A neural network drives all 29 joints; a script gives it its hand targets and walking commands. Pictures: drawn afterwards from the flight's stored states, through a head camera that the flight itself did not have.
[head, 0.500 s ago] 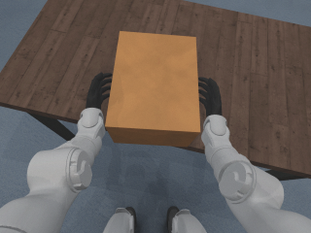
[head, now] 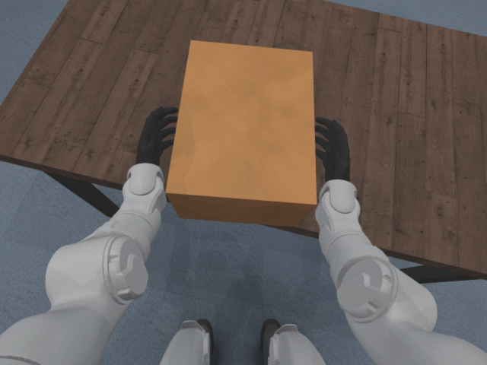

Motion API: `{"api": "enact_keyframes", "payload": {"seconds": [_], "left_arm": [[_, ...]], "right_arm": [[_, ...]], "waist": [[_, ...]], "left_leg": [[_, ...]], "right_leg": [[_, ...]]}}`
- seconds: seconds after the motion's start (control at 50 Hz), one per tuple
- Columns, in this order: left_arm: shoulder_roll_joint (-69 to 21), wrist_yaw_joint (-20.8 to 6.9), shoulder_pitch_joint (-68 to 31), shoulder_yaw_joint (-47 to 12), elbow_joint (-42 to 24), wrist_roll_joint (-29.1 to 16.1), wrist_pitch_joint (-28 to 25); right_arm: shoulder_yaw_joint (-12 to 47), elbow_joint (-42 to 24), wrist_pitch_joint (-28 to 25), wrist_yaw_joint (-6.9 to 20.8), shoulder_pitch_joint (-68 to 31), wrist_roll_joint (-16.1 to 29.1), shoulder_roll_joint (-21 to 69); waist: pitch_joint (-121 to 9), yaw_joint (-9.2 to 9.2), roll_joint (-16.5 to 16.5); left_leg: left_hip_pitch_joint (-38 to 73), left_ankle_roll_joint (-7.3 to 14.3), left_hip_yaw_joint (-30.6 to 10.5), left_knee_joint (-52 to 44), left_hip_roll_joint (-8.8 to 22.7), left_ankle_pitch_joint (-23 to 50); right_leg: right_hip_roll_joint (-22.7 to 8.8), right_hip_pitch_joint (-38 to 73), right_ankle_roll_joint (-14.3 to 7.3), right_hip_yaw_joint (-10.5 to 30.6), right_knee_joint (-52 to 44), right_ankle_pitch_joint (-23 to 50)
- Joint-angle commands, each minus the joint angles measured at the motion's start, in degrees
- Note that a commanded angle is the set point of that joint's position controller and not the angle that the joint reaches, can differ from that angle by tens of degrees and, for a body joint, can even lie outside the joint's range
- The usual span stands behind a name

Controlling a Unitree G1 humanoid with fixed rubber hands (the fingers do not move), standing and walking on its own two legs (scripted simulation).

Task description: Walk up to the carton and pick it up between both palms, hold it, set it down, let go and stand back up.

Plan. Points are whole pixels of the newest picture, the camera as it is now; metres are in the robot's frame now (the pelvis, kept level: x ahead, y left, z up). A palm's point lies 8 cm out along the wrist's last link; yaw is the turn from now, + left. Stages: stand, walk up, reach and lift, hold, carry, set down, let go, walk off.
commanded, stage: set down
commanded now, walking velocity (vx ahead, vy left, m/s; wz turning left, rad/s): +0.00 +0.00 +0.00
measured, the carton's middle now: (244, 136) +0.50 +0.00 -0.05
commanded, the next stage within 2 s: none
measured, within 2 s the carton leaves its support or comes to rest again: neither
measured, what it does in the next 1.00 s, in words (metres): stands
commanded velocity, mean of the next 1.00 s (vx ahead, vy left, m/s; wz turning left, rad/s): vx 0.00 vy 0.00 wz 0.00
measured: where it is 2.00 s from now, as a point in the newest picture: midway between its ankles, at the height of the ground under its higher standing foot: outside the picture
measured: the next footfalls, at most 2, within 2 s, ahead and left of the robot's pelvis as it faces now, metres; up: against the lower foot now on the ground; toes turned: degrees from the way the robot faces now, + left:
none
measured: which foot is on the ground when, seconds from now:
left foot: down 0.00-1.00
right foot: down 0.00-1.00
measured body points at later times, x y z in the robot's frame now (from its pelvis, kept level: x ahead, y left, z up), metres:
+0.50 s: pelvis +0.00 -0.01 +0.00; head +0.18 +0.02 +0.42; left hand +0.46 +0.16 -0.03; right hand +0.44 -0.15 -0.03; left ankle +0.01 +0.10 -0.69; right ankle +0.01 -0.13 -0.69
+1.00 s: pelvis +0.00 +0.00 -0.01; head +0.16 +0.02 +0.41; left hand +0.48 +0.16 -0.03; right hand +0.45 -0.16 -0.02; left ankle +0.01 +0.10 -0.69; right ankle +0.01 -0.13 -0.69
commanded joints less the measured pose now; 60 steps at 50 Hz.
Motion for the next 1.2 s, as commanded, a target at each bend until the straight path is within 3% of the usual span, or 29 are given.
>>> {"api": "enact_keyframes", "payload": {"seconds": [0.0,0.42,0.68,0.76,0.86,0.92,1.0,1.1,1.18], "left_arm": [[-23.10,-5.12,-29.92,-6.04,-6.20,6.77,-2.34],[-24.63,-4.92,-25.29,-2.80,-11.25,11.12,0.44],[-16.35,-3.01,-24.28,-1.25,-14.77,9.74,2.71],[-6.55,-0.84,-24.27,-3.29,-15.36,4.80,3.09],[8.18,1.86,-27.74,-14.35,-10.60,-12.23,2.19],[12.39,1.10,-29.19,-19.09,-5.16,-19.05,1.40],[14.91,-1.01,-27.72,-21.82,-1.52,-21.95,2.36],[15.63,-2.28,-29.18,-27.51,-4.95,-27.09,3.08],[15.13,-3.02,-31.87,-34.04,-4.63,-33.53,1.42]], "right_arm": [[10.26,2.67,-1.83,7.54,-24.31,-7.99,22.47],[9.43,-0.48,-2.02,7.12,-21.25,-8.79,22.94],[9.51,-3.22,-1.17,4.36,-20.31,-4.90,15.00],[11.70,-4.29,-0.59,1.75,-20.06,1.15,5.75],[24.07,-1.36,-0.07,-2.13,-23.37,20.41,-9.04],[30.92,2.03,-0.58,-2.89,-25.86,28.72,-14.31],[37.42,4.85,0.05,-2.48,-27.09,35.52,-18.05],[40.89,3.57,2.22,0.24,-27.97,41.61,-22.12],[42.75,0.73,4.08,2.90,-29.87,44.10,-23.76]], "waist": [[-40.95,-1.84,4.36],[-39.35,-1.63,3.82],[-40.70,-1.21,3.59],[-44.00,-0.82,3.82],[-54.49,-0.32,4.98],[-57.10,0.27,5.30],[-53.66,1.54,5.02],[-50.20,1.28,5.70],[-49.47,0.66,5.09]], "left_leg": [[32.81,-6.23,1.39,-0.65,-0.23,29.84],[33.00,-6.04,1.18,-1.91,-0.25,31.10],[32.55,-5.74,1.63,-2.65,-0.55,32.06],[31.07,-5.82,1.72,-1.66,-0.62,33.10],[28.68,-7.50,0.13,4.55,-0.02,38.13],[27.41,-8.62,-0.40,8.03,-0.45,39.82],[23.65,-8.77,0.21,7.43,-1.55,37.82],[29.85,-8.81,-1.09,5.96,-0.79,35.79],[29.70,-8.72,-1.92,5.04,-0.54,27.35]], "right_leg": [[1.31,16.83,-1.34,-1.98,-2.43,18.26],[0.99,19.32,-0.82,-2.09,-3.16,20.10],[0.97,22.42,-0.60,-1.22,-3.47,22.79],[1.08,23.26,-0.58,-0.20,-2.44,25.52],[1.72,20.36,-0.35,1.42,2.18,31.60],[2.25,19.00,0.07,1.25,4.90,33.30],[2.64,23.45,0.73,1.25,6.56,34.14],[3.34,13.55,0.65,-0.17,4.39,22.80],[2.91,7.64,0.09,-0.88,3.41,13.22]]}}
